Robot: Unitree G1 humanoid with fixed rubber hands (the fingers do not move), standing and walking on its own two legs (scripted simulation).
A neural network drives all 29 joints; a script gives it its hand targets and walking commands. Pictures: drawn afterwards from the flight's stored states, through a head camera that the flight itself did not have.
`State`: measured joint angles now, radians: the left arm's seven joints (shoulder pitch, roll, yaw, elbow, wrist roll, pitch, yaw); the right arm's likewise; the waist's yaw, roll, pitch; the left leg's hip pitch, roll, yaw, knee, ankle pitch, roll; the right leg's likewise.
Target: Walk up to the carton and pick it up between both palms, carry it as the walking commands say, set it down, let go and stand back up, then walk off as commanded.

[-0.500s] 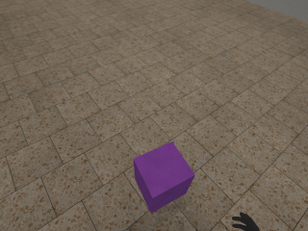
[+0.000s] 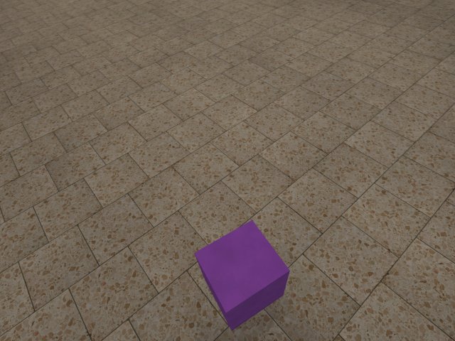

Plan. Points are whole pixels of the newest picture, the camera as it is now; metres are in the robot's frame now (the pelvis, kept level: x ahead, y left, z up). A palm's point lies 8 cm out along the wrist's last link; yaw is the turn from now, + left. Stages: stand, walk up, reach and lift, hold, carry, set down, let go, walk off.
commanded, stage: walk up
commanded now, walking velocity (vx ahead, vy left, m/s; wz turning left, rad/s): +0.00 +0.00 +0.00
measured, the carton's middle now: (241, 275) +0.45 +0.01 -0.62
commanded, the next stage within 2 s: none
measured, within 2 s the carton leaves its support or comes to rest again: neither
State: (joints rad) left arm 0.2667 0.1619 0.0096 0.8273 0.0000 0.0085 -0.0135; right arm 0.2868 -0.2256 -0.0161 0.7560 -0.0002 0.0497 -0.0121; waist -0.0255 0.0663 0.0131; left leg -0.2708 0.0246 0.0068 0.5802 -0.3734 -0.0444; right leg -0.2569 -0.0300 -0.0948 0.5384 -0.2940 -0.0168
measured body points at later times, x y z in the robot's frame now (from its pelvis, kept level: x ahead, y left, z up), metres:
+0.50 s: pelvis -0.02 +0.00 +0.00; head -0.02 +0.01 +0.45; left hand +0.06 +0.24 -0.14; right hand +0.06 -0.25 -0.12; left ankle -0.01 +0.13 -0.73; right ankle -0.01 -0.10 -0.73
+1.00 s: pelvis +0.04 -0.15 +0.00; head +0.06 -0.18 +0.45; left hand +0.09 +0.11 -0.11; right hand +0.12 -0.39 -0.15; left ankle -0.03 +0.04 -0.66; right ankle +0.03 -0.20 -0.73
